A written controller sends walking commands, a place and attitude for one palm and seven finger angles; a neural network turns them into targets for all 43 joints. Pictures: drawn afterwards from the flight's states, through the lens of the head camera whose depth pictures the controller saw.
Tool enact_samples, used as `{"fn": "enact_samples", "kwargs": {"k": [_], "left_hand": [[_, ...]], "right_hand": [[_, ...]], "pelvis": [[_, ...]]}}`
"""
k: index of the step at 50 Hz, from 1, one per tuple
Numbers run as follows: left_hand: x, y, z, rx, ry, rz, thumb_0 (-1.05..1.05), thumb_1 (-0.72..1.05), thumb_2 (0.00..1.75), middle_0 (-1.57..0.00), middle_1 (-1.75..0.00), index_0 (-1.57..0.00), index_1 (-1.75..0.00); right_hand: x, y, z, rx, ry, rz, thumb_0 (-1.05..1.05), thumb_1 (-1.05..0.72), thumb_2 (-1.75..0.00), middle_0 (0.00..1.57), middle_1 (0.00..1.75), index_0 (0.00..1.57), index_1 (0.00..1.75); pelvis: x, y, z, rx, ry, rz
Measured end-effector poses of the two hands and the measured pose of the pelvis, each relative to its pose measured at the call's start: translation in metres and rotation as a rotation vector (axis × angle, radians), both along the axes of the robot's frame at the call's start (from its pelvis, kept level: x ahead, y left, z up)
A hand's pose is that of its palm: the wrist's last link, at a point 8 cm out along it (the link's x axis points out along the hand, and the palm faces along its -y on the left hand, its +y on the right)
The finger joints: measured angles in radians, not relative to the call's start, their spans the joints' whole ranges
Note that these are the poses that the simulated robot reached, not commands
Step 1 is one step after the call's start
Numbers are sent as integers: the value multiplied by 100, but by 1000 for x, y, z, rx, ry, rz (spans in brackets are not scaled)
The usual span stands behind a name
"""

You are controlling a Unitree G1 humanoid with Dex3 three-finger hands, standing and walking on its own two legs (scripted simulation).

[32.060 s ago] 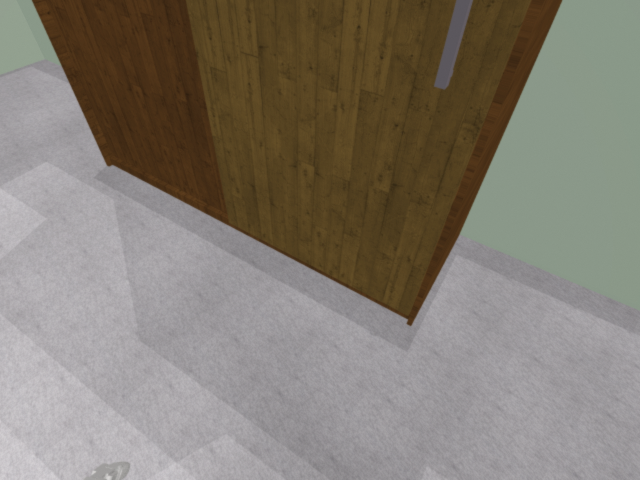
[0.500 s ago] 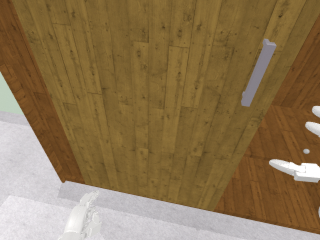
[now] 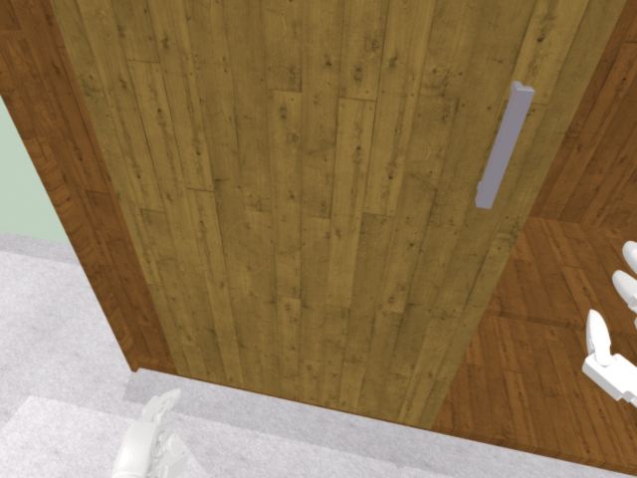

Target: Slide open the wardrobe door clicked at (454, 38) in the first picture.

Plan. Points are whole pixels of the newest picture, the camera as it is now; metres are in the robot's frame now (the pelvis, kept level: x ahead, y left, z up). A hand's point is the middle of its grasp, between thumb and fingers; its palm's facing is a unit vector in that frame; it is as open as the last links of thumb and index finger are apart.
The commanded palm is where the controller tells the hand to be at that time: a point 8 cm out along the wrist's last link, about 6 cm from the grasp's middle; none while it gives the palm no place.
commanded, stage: draw the hand back to the body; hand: right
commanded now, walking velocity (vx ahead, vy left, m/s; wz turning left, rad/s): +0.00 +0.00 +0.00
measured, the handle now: (499, 146) +0.52 -0.28 +0.23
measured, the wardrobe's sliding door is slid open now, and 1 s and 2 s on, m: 0.64 0.64 0.64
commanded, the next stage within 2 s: step back with the hand held close in 0.32 s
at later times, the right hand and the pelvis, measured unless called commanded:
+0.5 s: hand out of the picture +0.10 -0.32 +0.18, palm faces +0.51 +0.84 -0.21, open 7.4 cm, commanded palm +0.05 -0.35 +0.19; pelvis -0.08 -0.05 -0.05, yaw -1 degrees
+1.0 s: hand out of the picture -0.09 -0.39 +0.22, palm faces +0.34 +0.78 -0.53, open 7.4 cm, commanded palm -0.13 -0.45 +0.19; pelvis -0.30 -0.17 -0.01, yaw +6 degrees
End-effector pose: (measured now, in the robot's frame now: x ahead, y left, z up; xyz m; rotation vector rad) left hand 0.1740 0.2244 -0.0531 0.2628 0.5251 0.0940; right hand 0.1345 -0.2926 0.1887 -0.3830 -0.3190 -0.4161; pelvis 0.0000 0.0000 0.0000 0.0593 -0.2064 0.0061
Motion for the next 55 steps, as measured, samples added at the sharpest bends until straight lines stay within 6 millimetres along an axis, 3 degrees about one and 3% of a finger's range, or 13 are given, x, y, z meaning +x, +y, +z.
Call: {"fn": "enact_samples", "kwargs": {"k": [12, 18, 24, 30, 34, 38, 43, 46, 49, 55], "left_hand": [[-5, -36, 2, 1, -36, -64, 1, 91, 90, -20, -30, -20, -30], [-24, -49, -5, 10, -38, -64, 1, 90, 90, -20, -30, -20, -30], [-53, -58, -18, 42, -41, -43, 1, 90, 90, -20, -30, -20, -31], [-126, -69, -21, 94, 58, 57, 1, 91, 90, -20, -30, -20, -30], [-185, -81, -31, 87, 41, 119, 1, 91, 90, -20, -30, -20, -30], [-265, -104, -37, -15, 197, 183, 1, 91, 90, -20, -30, -20, -30], [-347, -132, -22, -101, 336, 226, 1, 91, 90, -20, -30, -20, -30], [-373, -137, -39, -119, 316, 221, 1, 90, 90, -20, -30, -20, -30], [-393, -143, -53, -100, 330, 227, 1, 91, 90, -20, -30, -20, -30], [-417, -163, -30, -42, 210, 220, 1, 91, 90, -20, -30, -20, -30]], "right_hand": [[-20, -28, 5, 4, -84, -30, 1, -87, -89, 21, 31, 21, 32], [-37, -38, -5, 16, -95, -10, 1, -89, -89, 21, 30, 21, 31], [-71, -59, -10, 2, -168, -9, 1, -89, -90, 21, 30, 21, 30], [-104, -91, -7, 3, -368, 46, 1, -89, -90, 21, 30, 21, 30], [-114, -101, 0, -42, -434, 120, 1, -89, -90, 21, 30, 21, 30], [-129, -107, 24, -67, -341, 172, 1, -89, -90, 21, 30, 21, 30], [-188, -116, 60, -179, -181, 182, 1, -89, -90, 21, 30, 21, 30], [-232, -121, 61, -367, -119, 192, 1, -89, -90, 21, 30, 21, 30], [-258, -134, 56, -364, -109, 202, 1, -89, -90, 21, 30, 21, 30], [-291, -190, 14, -165, -33, 60, 0, -89, -90, 21, 30, 22, 30]], "pelvis": [[-23, -18, -9, 7, -31, 3], [-45, -31, -22, 14, -54, 8], [-78, -48, -45, 47, -89, 4], [-118, -72, -54, 48, -35, 42], [-163, -99, -63, 56, -40, 98], [-200, -116, -31, 76, 18, 65], [-237, -133, 12, 45, 145, 58], [-265, -145, -4, -64, 181, 126], [-294, -163, -8, -8, 146, 108], [-348, -188, -6, -55, 115, 97]]}}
